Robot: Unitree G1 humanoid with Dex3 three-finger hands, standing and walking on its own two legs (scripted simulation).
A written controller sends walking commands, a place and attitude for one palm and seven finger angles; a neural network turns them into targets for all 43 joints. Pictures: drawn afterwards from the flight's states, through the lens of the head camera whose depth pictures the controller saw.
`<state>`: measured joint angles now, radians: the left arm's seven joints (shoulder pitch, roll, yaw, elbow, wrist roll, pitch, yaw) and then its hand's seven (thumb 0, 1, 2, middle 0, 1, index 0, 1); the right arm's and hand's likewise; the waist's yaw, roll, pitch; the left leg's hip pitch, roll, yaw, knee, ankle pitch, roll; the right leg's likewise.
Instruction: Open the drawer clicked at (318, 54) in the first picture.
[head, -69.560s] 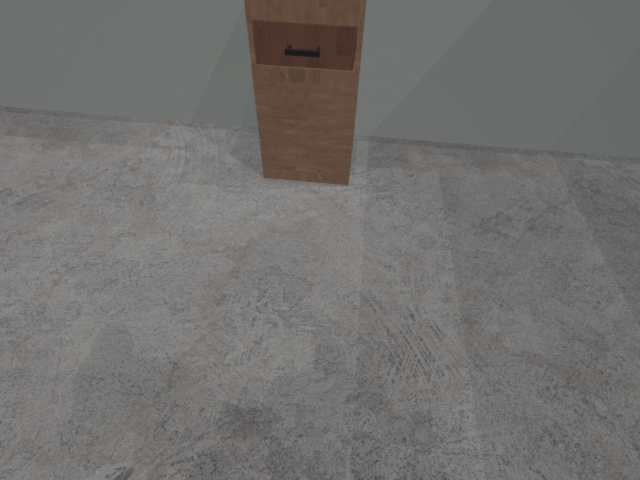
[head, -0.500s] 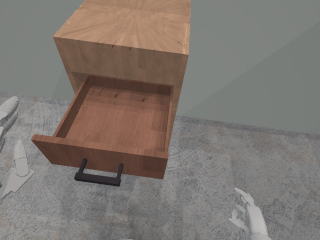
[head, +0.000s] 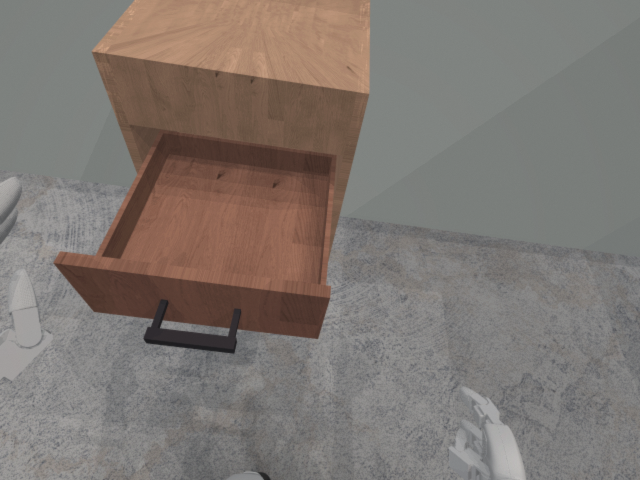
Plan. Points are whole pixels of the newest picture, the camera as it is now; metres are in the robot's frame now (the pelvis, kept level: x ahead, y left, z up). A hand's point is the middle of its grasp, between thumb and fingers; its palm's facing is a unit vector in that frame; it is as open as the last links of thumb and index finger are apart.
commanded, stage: step back with the hand held close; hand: left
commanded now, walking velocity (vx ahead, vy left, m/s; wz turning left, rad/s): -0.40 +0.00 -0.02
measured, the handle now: (195, 326) +0.33 +0.20 -0.11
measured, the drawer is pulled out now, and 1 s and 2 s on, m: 0.30 0.30 0.30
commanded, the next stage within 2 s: stop stepping back and stand still in 0.42 s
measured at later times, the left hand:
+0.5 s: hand out of the picture +0.08 +0.18 +0.15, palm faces +0.34 -0.80 -0.48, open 7.4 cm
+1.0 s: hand out of the picture -0.04 +0.10 +0.15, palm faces +0.39 -0.80 -0.45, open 7.4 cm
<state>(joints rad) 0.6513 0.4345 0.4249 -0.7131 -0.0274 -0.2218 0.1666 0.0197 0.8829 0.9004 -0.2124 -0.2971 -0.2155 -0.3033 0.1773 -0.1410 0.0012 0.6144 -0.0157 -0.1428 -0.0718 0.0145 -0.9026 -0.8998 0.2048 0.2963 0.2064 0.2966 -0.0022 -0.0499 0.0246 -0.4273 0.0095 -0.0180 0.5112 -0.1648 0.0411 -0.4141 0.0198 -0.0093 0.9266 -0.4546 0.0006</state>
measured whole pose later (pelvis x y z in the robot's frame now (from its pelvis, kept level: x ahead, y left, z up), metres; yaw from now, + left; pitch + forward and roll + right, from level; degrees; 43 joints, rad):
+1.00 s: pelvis -0.21 -0.14 +0.00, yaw +6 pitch +2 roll +2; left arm 0.71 0.34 0.33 -0.59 -0.02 -0.17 0.15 0.02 0.88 0.90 -0.21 -0.30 -0.21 -0.30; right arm 0.27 -0.28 -0.04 0.63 -0.01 -0.11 -0.07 0.02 -0.90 -0.90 0.20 0.30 0.20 0.30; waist -0.05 -0.04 -0.03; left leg -0.21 0.01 0.09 0.47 -0.39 0.05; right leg -0.35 -0.06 -0.13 0.45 -0.15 -0.04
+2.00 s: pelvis -0.24 -0.14 +0.00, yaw +11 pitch -2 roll +0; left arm 0.34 0.21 0.00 1.08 0.01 0.02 0.02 0.01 0.91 0.90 -0.20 -0.29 -0.20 -0.30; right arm 0.28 -0.18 0.00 1.06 -0.01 0.02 -0.03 0.01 -0.91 -0.90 0.20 0.30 0.20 0.30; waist 0.00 0.02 0.08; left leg -0.21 -0.01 0.03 0.43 -0.19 0.03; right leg -0.19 0.00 0.05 0.43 -0.21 0.01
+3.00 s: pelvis -0.23 -0.15 +0.01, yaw +10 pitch -2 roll +0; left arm 0.24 0.17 0.01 1.13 0.01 -0.01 0.03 0.01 0.90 0.90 -0.20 -0.29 -0.20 -0.30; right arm 0.24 -0.17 -0.02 1.13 -0.01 0.00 -0.03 0.00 -0.91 -0.90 0.20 0.30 0.20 0.30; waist -0.01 0.02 0.08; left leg -0.16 0.01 0.04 0.37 -0.18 0.00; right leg -0.16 0.03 0.06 0.39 -0.20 -0.01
